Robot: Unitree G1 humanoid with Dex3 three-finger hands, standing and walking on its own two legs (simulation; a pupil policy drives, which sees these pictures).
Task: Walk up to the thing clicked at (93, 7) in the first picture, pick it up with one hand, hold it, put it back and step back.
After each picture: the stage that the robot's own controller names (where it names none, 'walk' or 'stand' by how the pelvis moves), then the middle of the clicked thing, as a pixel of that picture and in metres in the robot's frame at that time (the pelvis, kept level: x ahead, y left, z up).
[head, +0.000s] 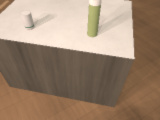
stand; (93, 17) +0.87 -0.08 -0.02
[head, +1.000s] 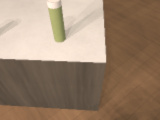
walk; (57, 21) +0.76 +0.16 +0.00
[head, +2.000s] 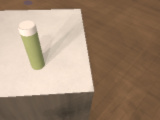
stand; (33, 47) +0.57 +0.23 -0.01
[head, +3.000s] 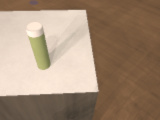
stand; (39, 48) +0.58 +0.21 -0.02
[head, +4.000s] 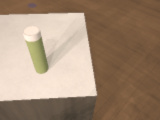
stand; (37, 52) +0.56 +0.21 -0.02
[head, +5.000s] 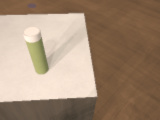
stand; (37, 52) +0.56 +0.21 -0.02
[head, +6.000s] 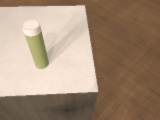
rise first; (37, 46) +0.57 +0.21 -0.02
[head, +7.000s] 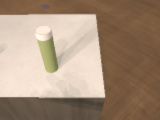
rise first; (48, 51) +0.57 +0.19 -0.02
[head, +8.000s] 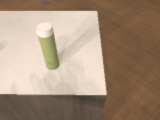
go down; (49, 48) +0.57 +0.19 -0.02
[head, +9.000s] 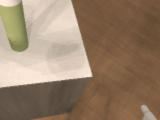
go down; (14, 22) +0.56 +0.18 +0.05
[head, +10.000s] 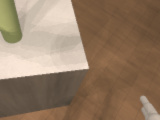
close in; (4, 11) +0.58 +0.19 +0.06
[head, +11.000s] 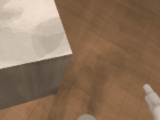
close; out of the picture +0.59 +0.21 +0.10
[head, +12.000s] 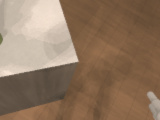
lift; out of the picture +0.53 +0.21 +0.09
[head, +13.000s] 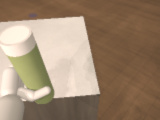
lift; (32, 71) +0.31 +0.14 +0.18
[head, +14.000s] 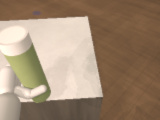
hold; (29, 70) +0.32 +0.16 +0.17
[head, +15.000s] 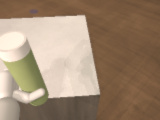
hold; (27, 74) +0.31 +0.16 +0.15
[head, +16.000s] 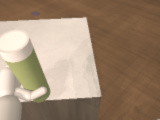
crouch; (29, 72) +0.31 +0.15 +0.16
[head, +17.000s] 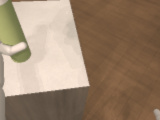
crouch; (8, 28) +0.46 +0.19 +0.18
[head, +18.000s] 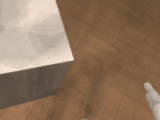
lower; out of the picture +0.54 +0.19 +0.08
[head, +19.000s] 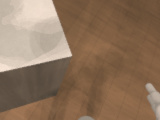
lower; out of the picture +0.56 +0.20 +0.10
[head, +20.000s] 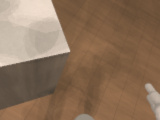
lower; out of the picture +0.57 +0.20 +0.11
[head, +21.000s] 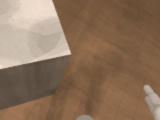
lower; out of the picture +0.56 +0.20 +0.10
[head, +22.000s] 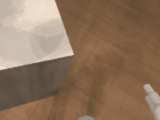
loosen; out of the picture +0.55 +0.20 +0.10
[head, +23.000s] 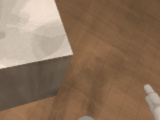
withdraw; out of the picture +0.55 +0.19 +0.10
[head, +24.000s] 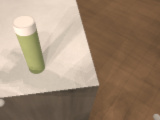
sink last; (31, 48) +0.51 +0.17 +0.04
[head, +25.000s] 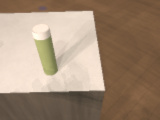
stand; (46, 52) +0.54 +0.18 +0.03
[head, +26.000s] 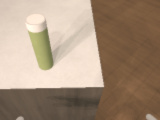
stand; (41, 45) +0.52 +0.18 +0.04
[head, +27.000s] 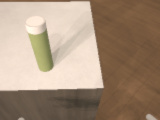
stand; (41, 47) +0.52 +0.18 +0.04
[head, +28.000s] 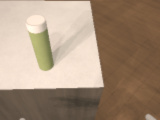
stand; (41, 46) +0.52 +0.17 +0.04
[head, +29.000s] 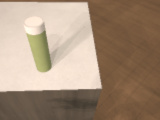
stand; (39, 47) +0.52 +0.17 +0.04
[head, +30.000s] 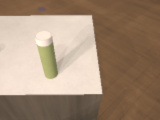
stand; (47, 57) +0.54 +0.17 -0.02
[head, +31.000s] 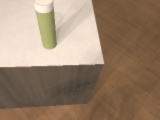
walk; (47, 25) +0.61 +0.14 -0.01
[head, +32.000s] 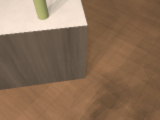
walk; out of the picture +0.88 +0.25 +0.01
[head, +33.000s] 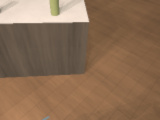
stand; out of the picture +1.14 +0.21 -0.01
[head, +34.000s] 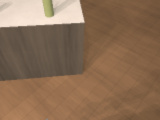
stand; out of the picture +1.10 +0.23 -0.03
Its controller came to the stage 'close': yes
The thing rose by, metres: 0.21
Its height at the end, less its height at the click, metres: +0.00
